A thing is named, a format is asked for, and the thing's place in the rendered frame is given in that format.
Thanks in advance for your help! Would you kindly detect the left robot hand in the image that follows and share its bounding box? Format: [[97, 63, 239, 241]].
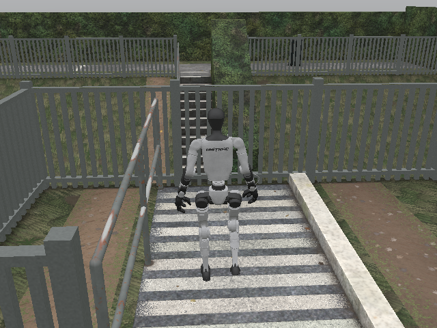
[[175, 196, 191, 213]]

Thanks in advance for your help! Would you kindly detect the robot left forearm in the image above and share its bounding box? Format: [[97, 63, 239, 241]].
[[177, 167, 191, 197]]

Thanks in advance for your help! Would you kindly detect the right robot hand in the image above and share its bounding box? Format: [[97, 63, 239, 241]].
[[242, 189, 258, 204]]

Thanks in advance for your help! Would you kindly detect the left robot upper arm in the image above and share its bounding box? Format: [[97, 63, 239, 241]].
[[185, 138, 203, 177]]

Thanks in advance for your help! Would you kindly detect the humanoid robot head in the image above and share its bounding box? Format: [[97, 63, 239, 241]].
[[206, 108, 229, 141]]

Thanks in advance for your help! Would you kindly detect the right robot upper arm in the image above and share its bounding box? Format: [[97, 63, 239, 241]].
[[231, 137, 250, 174]]

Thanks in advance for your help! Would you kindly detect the robot right forearm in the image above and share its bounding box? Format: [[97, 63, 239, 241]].
[[243, 165, 257, 191]]

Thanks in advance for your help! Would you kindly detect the robot left thigh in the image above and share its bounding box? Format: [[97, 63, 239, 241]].
[[195, 191, 210, 239]]

